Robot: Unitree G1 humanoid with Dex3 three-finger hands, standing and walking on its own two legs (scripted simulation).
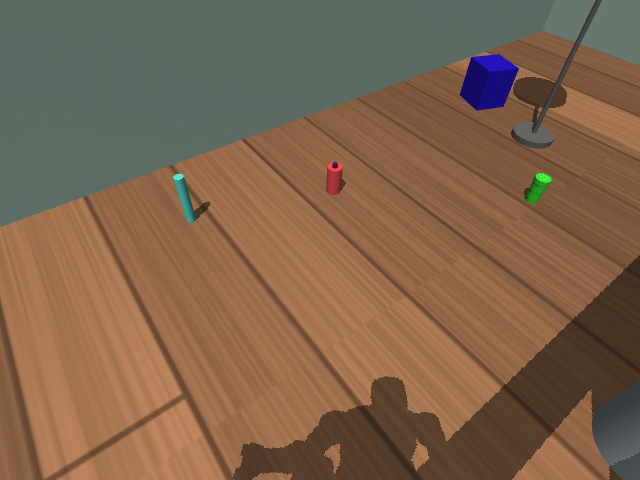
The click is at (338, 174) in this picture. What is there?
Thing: necked bottle
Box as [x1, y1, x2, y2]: [326, 162, 342, 194]
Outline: 332,162 329,163 327,166 326,190 331,194 336,194 340,190 342,166 339,163
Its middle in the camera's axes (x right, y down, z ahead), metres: +0.07 -0.30 +1.86
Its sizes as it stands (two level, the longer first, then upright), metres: 0.071 0.071 0.168
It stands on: the floor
